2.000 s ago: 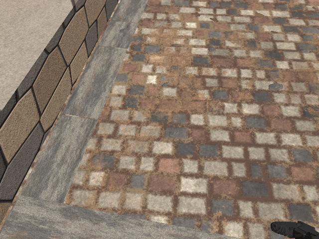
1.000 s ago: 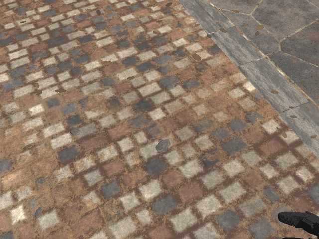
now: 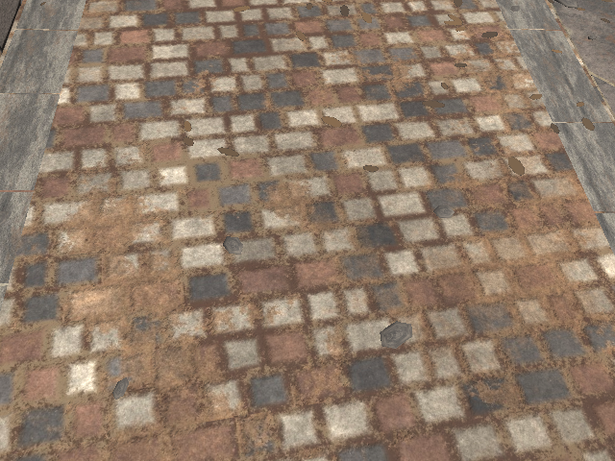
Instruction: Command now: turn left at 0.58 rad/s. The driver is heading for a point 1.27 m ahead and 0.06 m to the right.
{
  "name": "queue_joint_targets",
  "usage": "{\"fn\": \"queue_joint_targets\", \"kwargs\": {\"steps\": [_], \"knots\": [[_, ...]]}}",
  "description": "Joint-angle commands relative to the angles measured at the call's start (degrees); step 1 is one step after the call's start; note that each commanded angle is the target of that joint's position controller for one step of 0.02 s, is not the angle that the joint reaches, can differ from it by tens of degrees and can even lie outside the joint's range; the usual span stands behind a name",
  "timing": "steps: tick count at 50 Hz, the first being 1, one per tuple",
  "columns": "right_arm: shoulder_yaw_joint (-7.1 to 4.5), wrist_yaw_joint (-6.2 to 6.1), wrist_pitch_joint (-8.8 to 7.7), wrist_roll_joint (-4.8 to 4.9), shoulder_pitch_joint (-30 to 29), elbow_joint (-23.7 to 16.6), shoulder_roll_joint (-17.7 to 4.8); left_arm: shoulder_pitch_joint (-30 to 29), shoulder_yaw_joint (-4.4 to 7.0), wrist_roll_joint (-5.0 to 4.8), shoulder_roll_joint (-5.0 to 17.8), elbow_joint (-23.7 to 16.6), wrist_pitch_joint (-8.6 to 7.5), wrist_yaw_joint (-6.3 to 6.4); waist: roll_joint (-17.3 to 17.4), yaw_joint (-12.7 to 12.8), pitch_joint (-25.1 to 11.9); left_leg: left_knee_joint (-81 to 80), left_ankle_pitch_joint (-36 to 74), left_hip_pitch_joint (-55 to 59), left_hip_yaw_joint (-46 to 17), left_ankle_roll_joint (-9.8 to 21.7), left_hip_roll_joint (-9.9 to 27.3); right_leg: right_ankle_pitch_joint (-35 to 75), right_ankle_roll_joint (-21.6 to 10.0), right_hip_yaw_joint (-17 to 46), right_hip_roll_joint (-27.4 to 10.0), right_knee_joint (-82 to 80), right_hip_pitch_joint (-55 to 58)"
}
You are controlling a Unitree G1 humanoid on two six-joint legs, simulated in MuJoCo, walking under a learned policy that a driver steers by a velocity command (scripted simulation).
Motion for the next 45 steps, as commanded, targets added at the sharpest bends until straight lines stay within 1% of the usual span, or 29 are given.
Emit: {"fn": "queue_joint_targets", "kwargs": {"steps": [1,5,10,12,13,14,15,16,17,18,20,21,23,24,26,27,28,29,30,31,32,34,38,39,40,41,42,44,45], "knots": [[-2.56,-1.05,-0.57,0.24,-1.2,-4.1,-9.7,-0.3,0.92,-0.25,3.8,-3.9,-1.03,0.07,8.9,0.2,-8.7,-6.8,19.1,10.6,-14.9,9.9,13.1,3.6,0.9,2.3,0.1,-4.4,-3.3],[-3.07,-1.32,-0.08,0.29,-1.0,-4.5,-10.9,-2.2,0.44,-0.35,3.2,-4.6,-1.43,-0.53,10.1,-0.8,-7.9,-6.5,11.5,8.8,-18.5,9.9,12.4,4.2,1.3,3.2,1.2,-14.7,0.8],[-2.4,-0.59,0.44,-0.04,-1.8,-4.5,-9.9,-0.9,0.32,-0.86,3.7,-4.3,-2.11,-1.71,11.0,-1.5,-8.2,-4.3,14.1,6.7,-21.6,9.7,12.6,3.0,0.0,2.0,1.2,-22.8,8.7],[-1.86,-0.56,0.67,0.33,-3.0,-4.4,-9.1,0.9,0.14,-0.85,3.1,-3.9,-2.59,-2.29,10.5,0.1,-8.1,-2.3,15.6,6.3,-22.0,8.4,11.4,7.3,-1.2,1.1,1.2,-31.4,13.3],[-1.47,-0.69,0.76,0.65,-3.3,-4.2,-8.2,2.4,0.02,-0.54,2.7,-3.4,-2.9,-2.52,9.9,1.4,-7.9,-1.3,13.8,4.9,-21.4,6.6,9.9,14.4,-2.3,0.8,0.9,-39.2,17.8],[-0.92,-0.78,0.51,0.23,-1.3,-3.8,-6.7,2.6,0.19,0.36,4.4,-3.6,-3.08,-2.43,7.0,0.8,-8.3,0.6,7.3,2.0,-19.7,3.5,7.7,21.3,-3.9,4.4,-3.5,-41.7,22.8],[-0.19,-0.68,0.05,-1.1,1.9,-3.7,-4.4,2.1,0.63,1.35,8.3,-4.6,-2.94,-2.11,-4.2,-2.2,-9.6,9.1,-5.8,-2.1,-12.6,0.0,1.5,32.9,-8.2,14.0,-13.2,-42.4,26.6],[-0.7,-0.77,-0.26,-0.56,1.0,-4.4,-5.6,0.3,-0.01,2.45,7.1,-3.9,-2.88,-2.32,-11.8,-3.1,-6.9,11.7,-17.6,-4.7,-6.4,-2.8,-2.1,34.2,-16.6,21.0,-18.6,-43.7,20.8],[-1.57,-1.09,-0.28,-0.89,0.4,-3.5,-8.9,-1.4,-0.83,1.92,4.2,-4.8,-3.2,-2.46,-9.4,-1.3,-6.2,18.8,-21.6,-4.2,-5.7,-5.1,-0.4,31.6,-19.3,21.0,-19.0,-44.8,19.6],[-2.23,-1.18,-0.17,-0.44,-0.7,-3.3,-9.8,-1.1,-0.88,1.41,4.3,-4.3,-3.31,-2.33,-8.6,-0.5,-5.8,23.5,-21.5,-6.3,-5.1,-6.2,-0.4,30.4,-18.7,19.7,-17.5,-44.5,20.9],[-2.27,-1.4,0.68,-0.34,-0.1,-2.1,-8.1,-1.7,-0.86,0.05,5.2,-3.5,-3.44,-2.05,-6.5,-0.5,-5.0,27.6,-19.5,-8.4,-5.5,-8.3,1.1,30.8,-16.9,16.4,-15.5,-42.9,22.4],[-1.78,-1.26,0.87,-0.15,0.4,-1.6,-6.2,-1.9,-1.09,-0.17,4.7,-3.1,-3.24,-1.98,-5.9,-0.8,-5.1,26.0,-18.8,-7.4,-4.5,-8.9,1.6,32.8,-16.1,13.9,-14.0,-42.1,22.3],[-0.59,-0.91,0.67,0.02,0.3,-1.0,-3.0,-2.2,-1.25,-0.11,4.1,-2.5,-2.43,-2.09,-7.1,-0.3,-5.8,17.4,-16.4,-3.5,-0.9,-9.3,2.4,35.8,-14.7,9.6,-10.7,-40.5,22.5],[-0.31,-0.8,0.47,0.19,-0.4,-0.8,-2.3,-1.3,-1.32,0.0,4.0,-2.1,-2.0,-2.11,-7.9,0.6,-6.5,12.8,-14.0,-1.5,0.3,-9.2,2.4,37.5,-14.7,9.0,-10.2,-39.8,23.2],[-0.49,-0.61,0.32,0.4,1.2,0.6,-2.6,-0.7,-1.55,-0.47,3.9,-1.3,-1.36,-2.19,-8.0,-0.1,-7.5,-0.1,-3.8,4.2,2.5,-8.3,1.6,36.8,-13.9,8.2,-9.3,-38.1,23.6],[-0.56,-0.52,0.31,0.05,1.5,1.0,-3.3,0.7,-1.73,-0.75,3.7,-0.6,-1.41,-2.29,-7.2,-0.1,-7.4,-6.5,3.3,7.9,2.2,-7.2,1.7,34.1,-12.3,8.1,-8.7,-38.2,22.6],[-0.86,-0.71,0.36,-0.53,1.1,0.6,-5.6,2.5,-2.02,-0.38,3.2,-0.1,-1.98,-2.5,-4.6,0.7,-8.0,-6.6,9.6,12.1,-1.2,-5.7,4.3,28.9,-9.6,8.0,-8.1,-38.3,20.0],[-1.54,-1.16,0.56,-0.8,1.2,0.3,-9.4,3.7,-2.26,0.78,3.0,-0.1,-2.78,-3.07,2.2,2.7,-8.8,-2.6,19.3,14.6,-4.5,-3.3,8.3,23.3,-7.1,5.1,-5.4,-36.7,17.4],[-1.4,-0.71,0.54,-0.87,0.7,1.5,-8.0,3.5,-2.63,0.83,1.5,0.4,-3.05,-3.06,7.7,3.1,-9.0,-1.8,10.0,9.3,-4.4,-0.6,7.8,15.3,-4.4,1.2,-2.1,-37.6,20.5],[-0.78,-0.2,0.26,-0.97,-0.2,0.9,-5.4,0.6,-2.51,0.91,2.9,0.7,-2.96,-2.92,5.5,1.3,-6.6,-3.2,4.8,6.5,-4.6,-0.3,6.9,13.9,-2.9,0.5,-1.6,-36.3,21.1],[-0.39,-0.19,-0.11,-1.37,0.1,1.7,-4.5,-0.5,-2.44,0.7,2.6,0.9,-2.76,-2.71,4.9,1.1,-5.7,-4.1,2.5,5.1,-4.7,-0.8,6.8,14.4,-2.7,0.3,-1.7,-36.0,21.2],[-0.27,-0.27,-0.99,-1.26,0.4,2.4,-4.8,-0.1,-2.48,0.34,2.4,1.6,-1.95,-2.11,5.4,1.2,-3.3,-4.3,3.0,3.6,-4.3,-1.8,6.0,16.4,-2.9,0.6,-1.8,-35.8,20.6],[0.28,-0.63,-1.8,-1.09,1.9,4.0,-4.1,1.0,-2.4,0.19,2.2,3.9,-1.55,-1.53,5.1,1.2,-2.4,-4.3,2.2,2.9,-4.0,-2.2,5.6,16.5,-2.6,0.7,-1.8,-36.0,20.8],[0.3,-0.8,-1.76,-1.01,2.9,4.7,-4.1,1.8,-2.46,0.17,1.9,4.7,-1.43,-1.43,5.3,1.0,-3.3,-5.1,-3.6,3.4,-4.0,-1.8,5.2,12.2,-2.5,-0.4,-0.9,-35.4,20.8],[-0.02,-1.01,-1.57,-0.73,3.7,5.1,-5.1,1.7,-2.41,-0.14,1.8,5.3,-1.35,-1.31,6.1,0.5,-2.5,-6.3,-13.4,3.2,-4.9,-0.7,5.2,5.8,-2.5,-2.3,0.8,-33.2,18.7],[-0.55,-1.16,-1.38,-0.42,4.7,5.2,-6.8,1.2,-2.36,-0.52,1.7,5.2,-1.5,-1.24,8.2,-0.4,-0.7,-8.6,-24.2,2.6,-8.2,1.3,6.9,0.0,-2.7,-4.3,2.4,-29.6,14.9],[-0.86,-1.23,-1.39,-0.26,6.2,5.4,-8.0,0.0,-2.33,-0.85,1.5,4.7,-2.0,-1.27,10.7,-1.4,1.4,-12.2,-32.7,2.4,-14.0,3.9,10.7,-2.4,-2.9,-5.4,2.9,-25.2,10.3],[-1.19,-1.4,-2.15,0.13,7.6,5.7,-9.1,-1.7,-2.22,-1.82,1.4,3.4,-3.69,-1.75,13.5,-2.0,5.6,-16.9,-36.2,0.6,-23.9,8.6,17.4,-2.7,-5.0,-3.0,0.4,-18.7,5.3],[-1.11,-1.47,-2.67,0.23,7.1,5.8,-8.5,-1.3,-2.03,-2.13,1.7,3.5,-4.54,-2.19,13.9,-1.5,6.0,-17.0,-33.3,1.9,-24.8,9.3,18.6,-4.3,-6.3,-1.8,-1.0,-17.7,3.4]]}}
Keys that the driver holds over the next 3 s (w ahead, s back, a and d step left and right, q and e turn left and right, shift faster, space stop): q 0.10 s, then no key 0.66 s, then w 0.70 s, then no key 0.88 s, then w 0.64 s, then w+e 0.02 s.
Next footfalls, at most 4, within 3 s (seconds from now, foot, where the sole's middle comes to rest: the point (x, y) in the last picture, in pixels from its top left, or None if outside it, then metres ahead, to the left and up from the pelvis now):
0.28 right None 0.08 -0.14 -0.78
0.56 left None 0.01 0.12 -0.78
1.46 left None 0.41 0.17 -0.78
1.90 right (318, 413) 0.54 -0.05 -0.78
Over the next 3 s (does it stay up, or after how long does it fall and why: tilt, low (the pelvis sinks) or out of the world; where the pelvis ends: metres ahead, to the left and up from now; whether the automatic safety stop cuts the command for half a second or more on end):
stays up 0.63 0.08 -0.01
